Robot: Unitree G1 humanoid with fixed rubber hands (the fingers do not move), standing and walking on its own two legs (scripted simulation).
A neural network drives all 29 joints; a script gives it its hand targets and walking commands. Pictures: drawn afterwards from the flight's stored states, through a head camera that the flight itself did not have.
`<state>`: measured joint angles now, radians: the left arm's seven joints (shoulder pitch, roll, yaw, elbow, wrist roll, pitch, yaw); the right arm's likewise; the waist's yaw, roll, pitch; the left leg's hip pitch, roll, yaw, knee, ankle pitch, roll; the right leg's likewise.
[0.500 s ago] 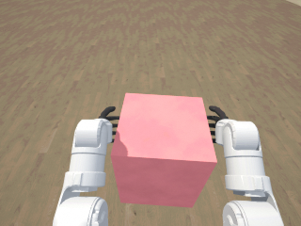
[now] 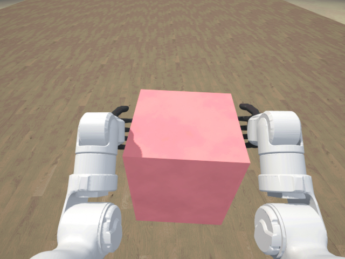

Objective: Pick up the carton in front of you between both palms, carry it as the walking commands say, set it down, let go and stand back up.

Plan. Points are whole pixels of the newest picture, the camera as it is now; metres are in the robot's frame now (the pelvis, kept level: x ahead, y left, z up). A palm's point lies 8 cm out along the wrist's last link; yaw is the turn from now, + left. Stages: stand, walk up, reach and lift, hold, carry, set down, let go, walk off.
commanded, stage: carry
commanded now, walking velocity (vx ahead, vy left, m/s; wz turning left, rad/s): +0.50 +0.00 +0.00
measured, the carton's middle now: (182, 159) +0.36 +0.00 +0.10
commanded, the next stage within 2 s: none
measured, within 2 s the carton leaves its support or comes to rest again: neither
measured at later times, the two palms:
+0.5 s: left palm (151, 83) +0.68 +0.10 +0.13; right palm (234, 84) +0.70 -0.19 +0.12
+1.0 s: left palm (180, 16) +1.12 +0.00 +0.24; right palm (242, 14) +1.13 -0.29 +0.25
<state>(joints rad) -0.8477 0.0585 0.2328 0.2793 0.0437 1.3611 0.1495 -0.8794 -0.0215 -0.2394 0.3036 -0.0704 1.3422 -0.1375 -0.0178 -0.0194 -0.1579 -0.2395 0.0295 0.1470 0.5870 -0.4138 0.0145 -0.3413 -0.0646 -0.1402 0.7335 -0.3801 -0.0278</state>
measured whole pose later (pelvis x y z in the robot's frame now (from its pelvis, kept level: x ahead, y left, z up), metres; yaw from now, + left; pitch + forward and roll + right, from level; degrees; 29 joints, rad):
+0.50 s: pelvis +0.31 -0.07 +0.01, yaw -1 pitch +4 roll +2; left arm -0.68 -0.04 0.36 -0.19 0.03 1.30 0.14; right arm -0.79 0.10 -0.21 -0.08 -0.10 1.31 -0.17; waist 0.04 0.06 0.14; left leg -0.85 -0.08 0.22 1.02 -0.21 0.11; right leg 0.02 0.06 -0.04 0.78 -0.13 -0.06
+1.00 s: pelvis +0.77 -0.15 +0.11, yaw -1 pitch +4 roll +1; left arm -0.74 -0.05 0.27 0.19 0.18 1.28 0.12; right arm -0.81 0.00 -0.22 0.33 -0.12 1.27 -0.12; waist 0.00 -0.03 -0.10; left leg -0.43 -0.02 0.00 1.18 -0.38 0.02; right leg -0.33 0.06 -0.14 0.43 -0.17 -0.11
